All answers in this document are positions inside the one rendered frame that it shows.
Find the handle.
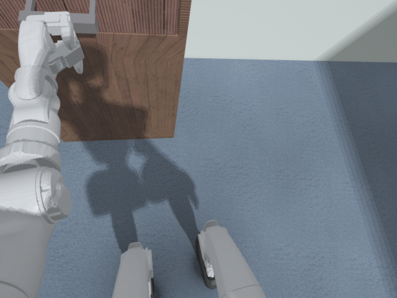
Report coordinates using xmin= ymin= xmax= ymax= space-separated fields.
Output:
xmin=18 ymin=0 xmax=99 ymax=34

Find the robot right foot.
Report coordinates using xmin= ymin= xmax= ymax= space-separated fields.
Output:
xmin=195 ymin=237 xmax=217 ymax=289

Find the robot left upper arm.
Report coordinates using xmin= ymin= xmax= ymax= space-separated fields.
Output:
xmin=0 ymin=166 xmax=71 ymax=298

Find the robot left forearm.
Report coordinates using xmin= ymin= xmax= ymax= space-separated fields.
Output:
xmin=0 ymin=66 xmax=61 ymax=174

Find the right robot thigh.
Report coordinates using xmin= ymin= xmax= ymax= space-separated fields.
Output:
xmin=198 ymin=225 xmax=266 ymax=298

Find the left robot hand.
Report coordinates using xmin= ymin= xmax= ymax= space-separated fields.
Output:
xmin=18 ymin=11 xmax=84 ymax=79

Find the cabinet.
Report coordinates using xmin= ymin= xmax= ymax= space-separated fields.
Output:
xmin=0 ymin=0 xmax=192 ymax=142

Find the drawer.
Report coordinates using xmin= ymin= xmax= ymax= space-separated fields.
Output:
xmin=0 ymin=0 xmax=179 ymax=34

